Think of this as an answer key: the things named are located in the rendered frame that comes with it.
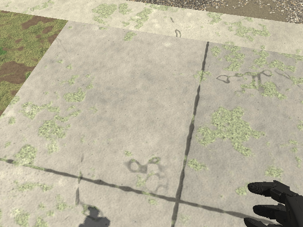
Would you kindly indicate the right robot hand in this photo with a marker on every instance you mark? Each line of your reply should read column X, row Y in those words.
column 288, row 215

